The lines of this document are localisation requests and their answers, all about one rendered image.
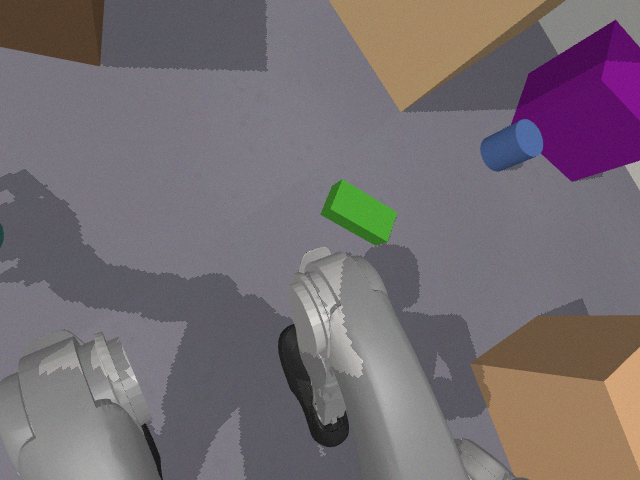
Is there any right robot hand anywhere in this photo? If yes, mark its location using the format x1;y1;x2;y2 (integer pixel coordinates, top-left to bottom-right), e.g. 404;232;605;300
453;437;516;480

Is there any right robot foot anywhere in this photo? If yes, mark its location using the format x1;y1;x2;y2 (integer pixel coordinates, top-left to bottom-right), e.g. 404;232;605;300
278;324;349;447

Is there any left robot foot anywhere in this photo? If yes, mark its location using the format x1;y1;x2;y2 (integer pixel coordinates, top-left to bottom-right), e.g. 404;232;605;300
141;423;163;480

